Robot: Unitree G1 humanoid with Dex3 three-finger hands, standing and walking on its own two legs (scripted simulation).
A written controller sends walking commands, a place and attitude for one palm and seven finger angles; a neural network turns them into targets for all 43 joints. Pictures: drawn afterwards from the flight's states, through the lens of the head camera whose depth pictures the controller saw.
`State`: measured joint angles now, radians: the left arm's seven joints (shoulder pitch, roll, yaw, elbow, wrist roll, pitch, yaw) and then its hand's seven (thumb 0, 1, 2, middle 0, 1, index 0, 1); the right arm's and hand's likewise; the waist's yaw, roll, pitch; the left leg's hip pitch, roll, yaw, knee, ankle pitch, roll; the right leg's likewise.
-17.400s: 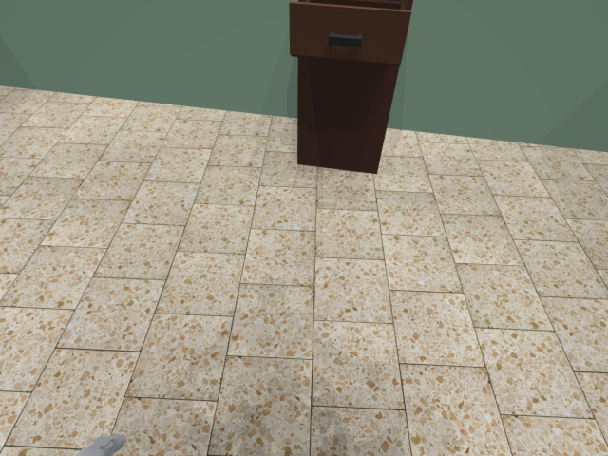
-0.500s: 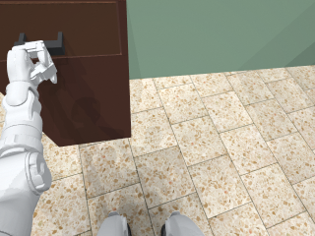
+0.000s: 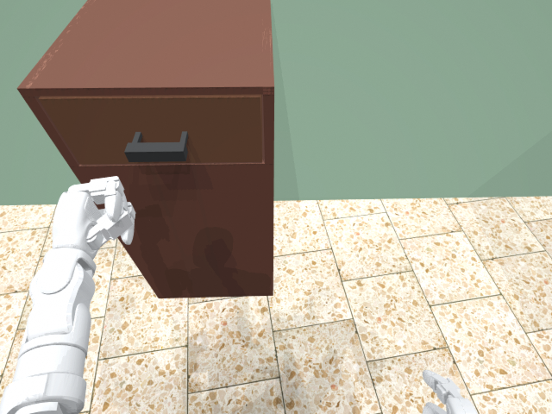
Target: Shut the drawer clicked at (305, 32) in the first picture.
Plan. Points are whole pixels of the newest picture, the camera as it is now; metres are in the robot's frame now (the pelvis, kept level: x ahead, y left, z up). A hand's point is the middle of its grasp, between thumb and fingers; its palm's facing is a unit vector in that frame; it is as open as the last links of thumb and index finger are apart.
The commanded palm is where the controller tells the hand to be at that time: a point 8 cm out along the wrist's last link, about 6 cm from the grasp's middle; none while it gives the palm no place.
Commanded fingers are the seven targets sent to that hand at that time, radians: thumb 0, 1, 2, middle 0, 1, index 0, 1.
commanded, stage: draw the hand back to the body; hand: left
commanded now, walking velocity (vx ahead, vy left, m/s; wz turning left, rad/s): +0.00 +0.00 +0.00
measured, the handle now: (159, 144) +0.57 +0.23 +0.05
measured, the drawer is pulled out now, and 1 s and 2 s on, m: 0.00 0.00 0.00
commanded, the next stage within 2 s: step back with the hand held close in 0.90 s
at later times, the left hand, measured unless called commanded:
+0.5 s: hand (64, 285) +0.23 +0.22 +0.16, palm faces +0.34 -0.89 -0.31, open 3.2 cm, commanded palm +0.18 +0.26 +0.18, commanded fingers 0.00 0.90 0.90 -1.40 -1.60 -1.40 -1.60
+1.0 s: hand (27, 341) +0.17 +0.22 +0.18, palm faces +0.41 -0.83 -0.37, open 3.2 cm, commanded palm +0.12 +0.26 +0.20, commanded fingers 0.00 0.90 0.90 -1.40 -1.60 -1.40 -1.60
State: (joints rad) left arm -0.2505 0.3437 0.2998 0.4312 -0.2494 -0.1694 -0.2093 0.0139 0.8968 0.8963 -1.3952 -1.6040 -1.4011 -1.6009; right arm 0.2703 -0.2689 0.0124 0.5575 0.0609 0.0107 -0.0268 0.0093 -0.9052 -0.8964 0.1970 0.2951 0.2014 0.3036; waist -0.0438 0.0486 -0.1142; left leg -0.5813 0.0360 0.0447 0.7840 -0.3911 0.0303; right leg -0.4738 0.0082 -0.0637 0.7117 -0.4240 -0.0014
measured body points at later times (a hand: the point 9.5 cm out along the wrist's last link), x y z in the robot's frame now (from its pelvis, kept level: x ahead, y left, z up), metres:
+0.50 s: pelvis -0.01 -0.01 +0.03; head -0.02 -0.04 +0.48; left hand +0.21 +0.27 +0.18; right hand +0.17 -0.24 -0.06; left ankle -0.01 +0.10 -0.71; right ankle -0.05 -0.12 -0.71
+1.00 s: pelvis -0.01 -0.02 +0.03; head -0.02 -0.05 +0.48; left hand +0.15 +0.26 +0.20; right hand +0.19 -0.24 -0.05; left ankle -0.01 +0.10 -0.71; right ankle -0.05 -0.12 -0.71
